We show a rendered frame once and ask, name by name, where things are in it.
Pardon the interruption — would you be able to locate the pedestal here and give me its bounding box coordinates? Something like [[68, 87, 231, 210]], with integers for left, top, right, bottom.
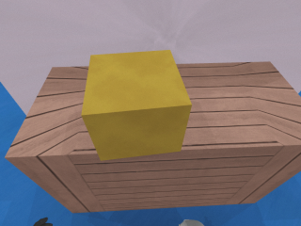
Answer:
[[5, 61, 301, 214]]

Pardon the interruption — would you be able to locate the carton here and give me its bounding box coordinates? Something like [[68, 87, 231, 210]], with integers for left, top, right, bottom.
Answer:
[[81, 50, 192, 161]]

